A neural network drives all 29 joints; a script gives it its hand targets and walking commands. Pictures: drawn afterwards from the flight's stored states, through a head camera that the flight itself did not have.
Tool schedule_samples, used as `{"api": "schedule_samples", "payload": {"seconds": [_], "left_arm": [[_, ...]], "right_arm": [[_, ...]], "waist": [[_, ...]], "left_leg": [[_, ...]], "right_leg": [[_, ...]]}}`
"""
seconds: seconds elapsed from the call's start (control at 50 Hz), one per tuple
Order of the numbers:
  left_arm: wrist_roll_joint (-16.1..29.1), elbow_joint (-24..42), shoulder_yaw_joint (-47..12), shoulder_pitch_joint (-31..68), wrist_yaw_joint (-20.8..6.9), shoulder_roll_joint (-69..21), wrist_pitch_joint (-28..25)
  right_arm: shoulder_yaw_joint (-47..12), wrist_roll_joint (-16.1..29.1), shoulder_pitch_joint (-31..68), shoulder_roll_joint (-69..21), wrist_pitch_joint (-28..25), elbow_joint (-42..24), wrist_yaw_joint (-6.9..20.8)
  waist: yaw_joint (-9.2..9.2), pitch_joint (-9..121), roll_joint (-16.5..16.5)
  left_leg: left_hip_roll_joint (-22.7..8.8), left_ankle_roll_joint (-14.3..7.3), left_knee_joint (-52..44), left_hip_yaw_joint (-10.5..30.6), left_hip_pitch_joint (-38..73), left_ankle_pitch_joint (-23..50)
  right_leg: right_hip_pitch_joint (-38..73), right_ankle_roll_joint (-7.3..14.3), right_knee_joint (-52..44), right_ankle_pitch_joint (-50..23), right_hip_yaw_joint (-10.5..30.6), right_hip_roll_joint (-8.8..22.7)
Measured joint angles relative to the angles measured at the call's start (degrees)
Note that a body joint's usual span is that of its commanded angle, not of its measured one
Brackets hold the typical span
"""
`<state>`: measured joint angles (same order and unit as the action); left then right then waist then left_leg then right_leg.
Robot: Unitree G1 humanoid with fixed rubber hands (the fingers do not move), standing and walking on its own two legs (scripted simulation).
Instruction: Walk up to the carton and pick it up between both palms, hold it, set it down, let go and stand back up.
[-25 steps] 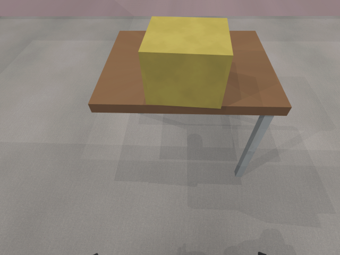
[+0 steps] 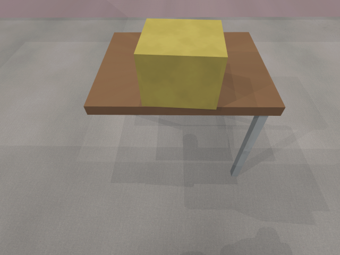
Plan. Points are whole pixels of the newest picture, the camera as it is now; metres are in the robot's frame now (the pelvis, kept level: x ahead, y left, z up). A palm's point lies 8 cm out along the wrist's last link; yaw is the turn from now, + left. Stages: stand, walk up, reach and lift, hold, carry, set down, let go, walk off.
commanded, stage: walk up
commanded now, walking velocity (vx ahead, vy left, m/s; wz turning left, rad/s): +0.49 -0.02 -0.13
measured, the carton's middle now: (181, 63) +0.79 -0.04 +0.01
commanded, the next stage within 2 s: none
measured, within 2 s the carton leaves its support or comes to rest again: neither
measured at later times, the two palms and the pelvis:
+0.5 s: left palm out of the picture +0.01 +0.15 -0.09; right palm (278, 209) +0.25 -0.29 -0.13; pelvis +0.14 -0.05 +0.01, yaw -1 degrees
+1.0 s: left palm (99, 161) +0.43 +0.25 -0.14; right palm (253, 180) +0.33 -0.23 -0.10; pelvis +0.37 +0.01 +0.02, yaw -1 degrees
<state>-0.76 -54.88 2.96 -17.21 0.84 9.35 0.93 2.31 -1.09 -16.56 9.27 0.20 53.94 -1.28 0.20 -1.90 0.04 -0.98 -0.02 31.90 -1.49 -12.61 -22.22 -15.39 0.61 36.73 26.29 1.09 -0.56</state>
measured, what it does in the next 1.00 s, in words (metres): walks ahead: left foot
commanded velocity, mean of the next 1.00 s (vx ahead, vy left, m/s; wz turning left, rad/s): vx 0.33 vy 0.05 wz -0.02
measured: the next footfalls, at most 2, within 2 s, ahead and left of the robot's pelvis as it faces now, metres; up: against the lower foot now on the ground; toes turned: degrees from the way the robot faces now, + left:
left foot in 0.70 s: +0.41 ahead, +0.07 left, +0.00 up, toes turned +8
right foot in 1.26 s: +0.49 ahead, -0.09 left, +0.00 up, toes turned -7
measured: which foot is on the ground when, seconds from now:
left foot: down 0.00-0.20, up 0.22-0.68, down 0.70-1.00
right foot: down 0.00-0.72, up 0.74-1.00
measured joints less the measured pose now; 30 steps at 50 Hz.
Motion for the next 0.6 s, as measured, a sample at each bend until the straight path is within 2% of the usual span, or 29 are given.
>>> {"api": "schedule_samples", "payload": {"seconds": [0.04,0.08,0.12,0.16,0.18,0.2,0.22,0.24,0.28,0.32,0.36,0.44,0.5,0.6], "left_arm": [[-0.6,-0.3,0.4,-0.7,-1.1,0.4,0.8],[-0.9,0.0,0.6,-0.5,-2.1,0.7,0.3],[-1.0,1.0,1.0,0.6,-2.9,1.3,-1.3],[-0.7,1.9,1.6,1.8,-3.2,2.0,-3.0],[-0.5,2.5,1.8,2.2,-3.1,2.4,-3.9],[-0.3,2.5,2.0,2.5,-2.7,2.3,-4.6],[-0.4,2.3,2.0,2.8,-2.2,1.6,-5.2],[-0.6,2.2,1.7,2.5,-1.7,1.1,-5.7],[-1.1,1.7,1.0,-0.2,-0.9,0.5,-5.9],[-1.3,0.2,0.8,-4.7,-0.6,0.2,-5.6],[-1.2,-1.9,0.2,-9.2,-0.5,-0.4,-5.4],[-0.3,-5.0,-0.9,-14.6,-1.1,-2.5,-5.4],[0.0,-6.2,-1.5,-16.4,-1.2,-3.7,-5.9],[-0.4,-6.4,-2.4,-16.7,-0.3,-5.4,-6.5]], "right_arm": [[0.4,-0.3,-0.7,1.0,-0.3,0.5,0.2],[0.8,-0.6,-1.7,2.1,-1.0,1.5,0.2],[1.0,-0.8,-3.3,2.7,-1.6,2.8,0.4],[1.1,-0.9,-4.5,2.8,-1.7,4.6,0.7],[1.1,-1.0,-4.9,2.8,-1.4,5.5,0.9],[1.2,-1.1,-4.9,3.0,-1.2,6.3,1.1],[1.3,-1.0,-4.8,3.5,-0.9,7.1,1.2],[1.4,-0.9,-4.7,3.6,-0.7,7.5,1.3],[1.6,-0.9,-4.5,3.4,-0.3,7.5,1.9],[1.8,-1.2,-2.8,3.5,-0.2,6.6,2.8],[2.0,-1.3,0.2,4.1,-1.0,5.2,3.7],[2.4,-0.9,5.6,5.3,-2.1,1.8,4.3],[2.2,-0.5,8.1,5.2,-0.9,0.8,4.4],[0.6,0.0,11.7,2.9,0.1,-0.3,4.5]], "waist": [[-0.43,1.6,-0.9],[-1.61,2.7,-2.8],[-2.60,3.3,-4.0],[-2.70,3.7,-4.0],[-2.37,3.8,-3.5],[-1.90,3.5,-3.8],[-1.66,3.0,-5.0],[-1.50,2.8,-5.4],[-0.48,3.9,-3.7],[1.58,5.0,-1.0],[3.07,5.1,0.1],[3.36,3.2,-1.2],[3.90,1.9,-2.4],[5.05,-0.1,-3.6]], "left_leg": [[-1.3,-0.2,-0.8,-1.1,0.3,-0.5],[-2.8,-0.3,-3.0,-0.8,1.1,1.7],[-3.7,0.2,-5.6,0.0,2.1,5.3],[-4.0,1.3,-5.8,0.4,2.5,5.4],[-4.0,1.7,-4.5,0.3,2.3,4.2],[-4.6,1.6,-1.7,0.7,1.6,2.1],[-5.5,0.8,2.8,2.0,0.3,-0.8],[-5.4,0.3,8.8,2.9,-2.1,-3.3],[-3.2,-0.2,20.1,1.8,-7.4,-4.6],[-1.8,-0.4,27.9,-1.1,-12.0,-2.1],[-2.2,-0.4,30.7,-2.3,-15.9,3.5],[-3.8,0.4,30.4,-0.8,-24.0,12.9],[-4.2,1.1,28.3,-1.8,-28.0,17.8],[-2.9,0.9,14.7,-5.8,-27.0,21.4]], "right_leg": [[-3.3,-0.5,6.9,1.6,-2.0,-0.1],[-4.9,-0.5,9.4,0.2,-4.7,0.3],[-4.5,-0.3,6.7,-0.7,-5.7,0.9],[-1.9,-0.2,-0.6,-3.0,-5.9,1.6],[0.2,-0.1,-5.3,-4.9,-6.0,1.9],[1.3,0.2,-7.6,-10.0,-6.4,1.4],[1.9,0.8,-7.1,-11.3,-7.6,0.3],[2.5,1.2,-6.1,-10.1,-8.7,0.0],[3.9,1.7,-5.5,-6.8,-9.3,1.2],[5.8,1.7,-7.4,-6.1,-7.5,2.8],[8.6,1.5,-11.4,-7.3,-5.5,3.6],[14.3,0.8,-17.6,-8.2,-5.2,4.2],[17.2,0.0,-19.4,-6.9,-5.8,4.9],[20.2,-1.6,-21.3,-4.1,-6.3,5.3]]}}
